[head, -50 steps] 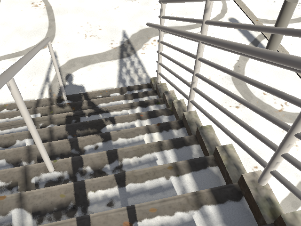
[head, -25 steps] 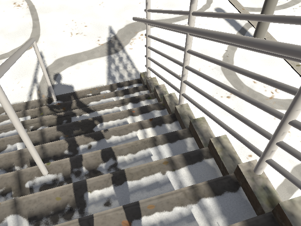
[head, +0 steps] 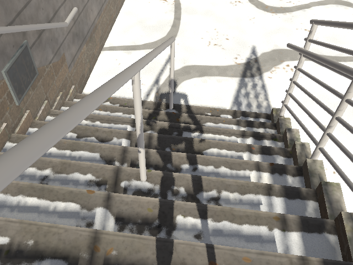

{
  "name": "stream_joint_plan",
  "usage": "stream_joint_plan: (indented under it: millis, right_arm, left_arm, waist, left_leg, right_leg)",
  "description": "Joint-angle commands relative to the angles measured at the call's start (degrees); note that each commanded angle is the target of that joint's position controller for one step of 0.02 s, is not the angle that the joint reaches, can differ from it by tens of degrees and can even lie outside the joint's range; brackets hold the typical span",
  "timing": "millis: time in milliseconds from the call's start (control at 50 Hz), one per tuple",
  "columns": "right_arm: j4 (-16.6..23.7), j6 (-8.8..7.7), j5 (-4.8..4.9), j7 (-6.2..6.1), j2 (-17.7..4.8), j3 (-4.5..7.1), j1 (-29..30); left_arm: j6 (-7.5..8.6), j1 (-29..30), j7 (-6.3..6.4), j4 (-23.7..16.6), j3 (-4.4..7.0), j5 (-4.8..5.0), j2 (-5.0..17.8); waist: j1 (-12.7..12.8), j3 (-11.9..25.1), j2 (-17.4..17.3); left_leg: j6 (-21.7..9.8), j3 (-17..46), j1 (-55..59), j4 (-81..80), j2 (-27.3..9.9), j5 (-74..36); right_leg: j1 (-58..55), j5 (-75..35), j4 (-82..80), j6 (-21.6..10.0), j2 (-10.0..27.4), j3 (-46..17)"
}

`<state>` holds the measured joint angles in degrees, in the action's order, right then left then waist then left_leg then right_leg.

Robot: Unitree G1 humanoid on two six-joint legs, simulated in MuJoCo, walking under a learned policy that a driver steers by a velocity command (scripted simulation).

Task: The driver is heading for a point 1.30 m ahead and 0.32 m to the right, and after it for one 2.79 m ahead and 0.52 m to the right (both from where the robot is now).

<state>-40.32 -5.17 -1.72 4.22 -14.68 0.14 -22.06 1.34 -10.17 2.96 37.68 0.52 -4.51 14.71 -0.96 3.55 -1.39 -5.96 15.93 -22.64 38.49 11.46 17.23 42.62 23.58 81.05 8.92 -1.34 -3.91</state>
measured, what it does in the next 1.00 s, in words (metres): steps on the spot, turning right: right foot, then left foot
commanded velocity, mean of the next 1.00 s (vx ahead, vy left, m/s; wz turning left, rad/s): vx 0.18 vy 0.00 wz -0.39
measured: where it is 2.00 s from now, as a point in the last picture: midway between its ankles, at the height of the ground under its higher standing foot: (283, 262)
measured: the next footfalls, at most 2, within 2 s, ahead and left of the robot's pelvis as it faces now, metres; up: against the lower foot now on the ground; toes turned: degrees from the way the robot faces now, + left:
right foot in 0.26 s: +0.01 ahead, -0.15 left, +0.00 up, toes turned +7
left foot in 0.62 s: -0.04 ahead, +0.07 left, +0.00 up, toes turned -10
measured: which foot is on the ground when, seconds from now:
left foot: down 0.00-0.34, up 0.36-0.60, down 0.62-1.00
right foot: up 0.00-0.24, down 0.26-0.60, up 0.62-1.00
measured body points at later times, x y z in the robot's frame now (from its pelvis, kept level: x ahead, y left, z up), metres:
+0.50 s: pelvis -0.04 -0.04 +0.01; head -0.02 -0.03 +0.46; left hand +0.10 +0.21 -0.10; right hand +0.11 -0.30 -0.07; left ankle -0.07 +0.06 -0.69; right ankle -0.03 -0.16 -0.73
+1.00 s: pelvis +0.01 -0.04 -0.01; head +0.02 -0.02 +0.44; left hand +0.25 +0.09 -0.13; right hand -0.15 -0.25 -0.13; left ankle -0.08 +0.07 -0.73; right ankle +0.04 -0.24 -0.61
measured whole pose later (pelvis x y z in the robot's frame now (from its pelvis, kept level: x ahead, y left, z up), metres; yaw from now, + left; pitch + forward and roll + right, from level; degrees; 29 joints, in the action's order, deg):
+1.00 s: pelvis +0.01 -0.04 -0.01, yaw -27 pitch +1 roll -1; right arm -48.4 -5.3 -0.6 0.0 -12.7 2.0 -30.9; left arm -5.0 -8.6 -3.3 43.0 2.5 -1.3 11.7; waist -2.9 1.6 0.9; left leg -1.0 -16.9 -3.3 32.0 -3.8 29.7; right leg 51.4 -8.4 74.8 -1.9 4.0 -2.4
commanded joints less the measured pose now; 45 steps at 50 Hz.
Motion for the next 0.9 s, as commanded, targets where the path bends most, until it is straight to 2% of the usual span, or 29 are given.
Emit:
stream_joint_plan:
  millis: [20, 80, 120, 160, 180, 220, 240, 260, 280, 300, 320, 340, 380, 400, 440, 500, 540, 580, 600, 620, 640, 660, 700, 720, 740, 780, 860, 880, 900]
  right_arm:
    - [4.67, -0.78, 0.24, -0.54, -7.60, 1.44, 0.17]
    - [4.24, -1.08, 0.52, -1.44, -7.14, 1.28, -1.44]
    - [4.06, -1.00, 2.13, -2.17, -7.65, 2.06, -1.57]
    - [5.14, -0.20, 2.38, -2.53, -7.43, 1.48, 2.88]
    - [5.30, 0.35, 4.03, -2.37, -5.55, 0.73, 3.46]
    - [4.26, 2.23, 5.86, -0.66, -3.91, -0.70, 9.92]
    - [-0.51, 6.07, 3.07, -4.93, -3.30, 0.95, -1.81]
    - [2.66, 4.12, 4.72, 0.73, -1.20, -2.71, 7.91]
    - [0.70, 4.73, 5.46, 2.27, -1.76, -1.38, -1.21]
    - [2.65, 5.37, 4.13, 1.39, -5.85, 0.74, -1.57]
    - [5.94, 5.17, 2.64, -0.22, -8.84, 1.91, 6.66]
    - [7.26, 5.08, 0.63, -2.05, -8.04, 2.20, 9.11]
    - [7.81, 4.71, -1.33, -4.52, -5.56, 2.37, 6.34]
    - [9.44, 4.55, -0.28, -5.57, -4.51, 2.51, 7.51]
    - [11.29, 4.49, -0.12, -6.96, -0.87, 1.77, 9.69]
    - [12.45, 4.89, -0.62, -6.27, 0.54, 1.19, 14.09]
    - [11.05, 3.86, -0.36, -5.95, -0.49, 1.69, 10.64]
    - [7.91, 3.00, 0.14, -4.18, -3.20, 3.27, 1.42]
    - [6.34, 2.66, -1.23, -3.86, -5.42, 4.58, -5.01]
    - [6.07, 2.27, -2.45, -4.44, -9.95, 6.32, -11.32]
    - [5.84, 2.19, -5.76, -5.27, -13.87, 7.53, -10.35]
    - [8.23, 2.17, -4.80, -5.34, -9.96, 6.29, -3.64]
    - [9.70, 0.60, 0.18, -4.40, -2.03, 3.76, 4.65]
    - [9.06, -0.43, -0.03, -4.18, -0.17, 2.59, 6.31]
    - [8.56, -1.07, -0.73, -4.91, -1.43, 2.81, 6.98]
    - [6.62, -2.25, -2.25, -6.07, -3.97, 2.87, 5.99]
    - [-0.86, -3.22, -4.77, -5.68, -0.80, 0.62, -2.81]
    - [-5.30, -0.70, 4.18, -4.44, -7.68, 4.48, -12.20]
    - [-5.98, 0.61, 3.81, -4.10, -8.19, 4.06, -13.85]
  left_arm:
    - [1.17, 3.03, -1.04, -4.69, 1.60, -0.40, 4.88]
    - [0.84, 5.91, -1.35, -6.48, 0.82, 0.37, 2.77]
    - [-0.44, 7.45, -2.50, -5.56, 0.15, 1.64, 0.97]
    - [-0.97, 2.05, -4.58, -2.90, 0.21, 0.59, 0.15]
    - [-1.56, 4.61, -5.49, -2.77, 0.21, 1.51, -0.24]
    - [-1.77, -0.62, -8.07, 0.88, -0.52, 1.66, -3.26]
    - [-4.29, -6.99, -4.40, 2.34, 0.59, 6.97, -0.86]
    - [-1.42, -1.63, -9.55, 3.49, -0.08, 1.84, -0.74]
    - [-0.25, 0.90, -10.96, 1.71, 1.33, 2.48, 3.62]
    - [-0.02, 6.55, -10.64, -0.52, 2.31, 1.25, 7.74]
    - [0.65, 7.03, -9.47, -0.06, 3.88, 1.63, 9.94]
    - [0.98, 6.56, -8.22, -0.35, 4.63, 1.38, 10.72]
    - [1.92, 4.58, -6.62, -0.57, 4.99, 1.79, 8.49]
    - [2.89, 0.70, -5.79, 0.51, 5.24, 2.88, 7.12]
    - [4.16, -3.49, -4.03, 1.43, 5.24, 2.41, 5.87]
    - [4.22, -3.47, -3.16, 1.25, 4.92, 2.34, 5.50]
    - [3.51, -4.05, -3.37, 1.07, 5.63, 2.59, 7.58]
    - [1.07, 2.51, -4.26, -1.61, 5.41, 1.70, 8.71]
    - [0.35, 1.12, -5.06, -1.95, 4.53, 1.78, 6.20]
    - [-0.20, -0.74, -5.71, -3.38, 3.55, 2.95, 2.03]
    - [0.74, -1.18, -5.34, -6.66, 2.65, 1.90, 0.19]
    - [1.76, -3.07, -4.59, -2.88, 3.05, 0.82, 3.31]
    - [1.53, -5.31, -4.16, 2.95, 3.07, 0.78, 4.32]
    - [1.51, -6.23, -5.45, 3.82, 2.18, -0.32, 2.21]
    - [1.84, -6.42, -7.34, 4.38, 1.05, -1.19, 0.79]
    - [2.66, -1.06, -9.56, 3.44, -0.24, 0.51, -0.51]
    - [3.98, 0.23, -9.85, 2.93, -1.29, 0.65, 0.13]
    - [-1.80, 5.55, -6.14, 0.95, 2.81, 2.75, 3.43]
    - [-4.32, 6.16, -5.35, -0.08, 2.46, 3.22, 1.86]
  waist:
    - [1.32, 0.88, -5.03]
    - [-0.36, 1.43, -3.95]
    - [-3.00, 1.96, -2.75]
    - [-1.27, 3.94, -3.05]
    - [-2.05, 3.36, -2.43]
    - [2.47, 3.12, -1.26]
    - [0.53, 9.05, -8.31]
    - [2.28, -1.88, 1.25]
    - [-2.09, 2.24, 5.42]
    - [-5.16, 1.16, 5.70]
    - [-3.35, -1.02, 4.12]
    - [-3.03, -0.16, 3.14]
    - [-2.71, -2.18, 6.79]
    - [-1.35, -2.15, 7.40]
    - [1.88, -0.47, 8.71]
    - [3.73, 0.58, 6.02]
    - [2.82, 1.06, 10.66]
    - [-3.49, 1.35, 7.56]
    - [-5.26, 3.42, 2.91]
    - [-6.54, 4.75, -2.80]
    - [-4.58, 1.49, -9.80]
    - [-2.45, 0.35, 3.51]
    - [-0.37, -4.05, -2.29]
    - [0.85, -5.47, -3.91]
    - [0.62, -4.55, -3.21]
    - [-1.88, -5.73, -0.38]
    - [-3.02, -5.66, -3.43]
    - [-3.35, -5.63, 4.37]
    - [-3.58, -7.82, 0.48]
  left_leg:
    - [-11.83, 22.12, 2.47, -9.22, -14.54, -22.37]
    - [-10.22, 23.21, 5.16, -7.53, -13.76, -24.33]
    - [-9.34, 25.97, 11.50, -7.21, -15.27, -22.13]
    - [-8.44, 23.74, 5.72, -4.77, -13.99, -23.27]
    - [-7.49, 24.79, 5.19, -6.59, -14.27, -23.22]
    - [-4.09, 23.20, -3.04, -8.09, -11.22, -15.52]
    - [-0.70, 13.51, 5.65, -12.84, -11.36, -24.50]
    - [0.67, 22.88, -10.29, -9.30, -9.40, -8.97]
    - [5.69, 11.66, -9.56, -12.77, -6.11, 4.23]
    - [8.01, -0.51, -0.21, -10.18, -4.20, 10.05]
    - [7.56, -5.33, 6.21, -4.40, -3.43, 9.41]
    - [7.02, -8.76, 8.18, 0.14, -2.06, 9.91]
    - [6.82, -12.62, 6.54, 5.95, -2.46, 9.75]
    - [6.58, -12.28, 3.22, 6.24, -4.04, 9.55]
    - [8.14, -13.55, -2.91, 12.96, -5.69, 15.07]
    - [10.47, -13.98, -8.44, 4.60, -7.43, 16.38]
    - [8.77, -13.68, -1.08, -7.65, -6.63, 8.18]
    - [4.25, -16.71, 20.59, -19.49, -5.76, -6.01]
    - [-0.47, -14.15, 35.52, -19.17, -10.58, -13.04]
    - [-10.97, -2.69, 49.25, -17.97, -23.82, -33.06]
    - [-24.36, 15.43, 46.88, -21.81, -43.17, -44.16]
    - [-21.99, 11.04, 40.80, -25.47, -44.91, -37.22]
    - [-9.31, -0.88, 26.85, -29.51, -31.83, 4.03]
    - [-6.19, -5.33, 22.71, -27.47, -27.81, 3.96]
    - [-6.16, -7.80, 19.33, -27.11, -26.34, 2.49]
    - [-6.12, -12.48, 14.70, -28.09, -25.60, 2.80]
    - [-4.24, -18.33, 16.92, -25.82, -25.97, -5.88]
    - [-0.12, -18.67, 20.14, -20.18, -27.29, -4.61]
    - [1.91, -19.61, 17.65, -19.35, -27.60, -2.64]
  right_leg:
    - [-0.51, -2.40, -0.45, -0.75, -0.67, 0.98]
    - [-3.92, 1.01, -12.64, -1.25, -0.60, 0.60]
    - [-1.66, 1.92, -23.50, -0.62, 0.73, -0.29]
    - [-9.40, -2.09, -22.47, -0.81, 0.78, 2.42]
    - [-10.94, 1.29, -32.29, 0.20, 2.32, 0.91]
    - [-25.26, -10.93, -44.48, -0.46, 2.74, 1.41]
    - [-37.22, -1.81, -53.67, -7.45, -1.02, 5.77]
    - [-36.71, -27.63, -48.96, -7.00, 4.04, -1.42]
    - [-42.70, -34.01, -53.02, -12.52, 7.94, -4.34]
    - [-29.19, -21.20, -58.14, -16.33, 8.00, -8.14]
    - [-19.75, -11.15, -61.67, -17.07, 7.13, -9.59]
    - [-17.95, -10.68, -63.29, -17.84, 7.53, -10.15]
    - [-17.46, -17.20, -62.45, -24.16, 10.93, -15.09]
    - [-20.82, -21.07, -61.56, -27.17, 14.07, -19.54]
    - [-27.71, -29.13, -61.28, -29.81, 16.65, -24.11]
    - [-36.17, -32.17, -58.93, -25.71, 13.10, -23.10]
    - [-34.24, -25.31, -60.68, -25.23, 11.33, -25.83]
    - [-17.95, -15.12, -59.79, -24.27, 7.05, -24.37]
    - [-7.18, -4.13, -55.54, -20.80, 2.35, -22.03]
    - [6.02, 4.37, -43.14, -14.23, -6.03, -14.62]
    - [18.41, 13.17, -32.42, -6.94, -5.69, -9.38]
    - [16.29, 7.89, -25.68, -4.63, 2.63, -8.02]
    - [14.75, -8.08, -12.99, -4.25, 3.93, -5.65]
    - [16.36, -14.53, -7.04, -5.46, 3.01, -4.52]
    - [15.39, -16.94, -3.05, -6.15, 3.54, -3.11]
    - [16.27, -21.00, -0.08, -4.98, 5.30, -0.41]
    - [19.08, -28.61, -0.19, -5.70, 9.53, -1.23]
    - [18.68, -27.74, -1.88, -9.02, 5.44, -1.17]
    - [18.77, -28.71, -1.20, -9.43, 5.21, -0.48]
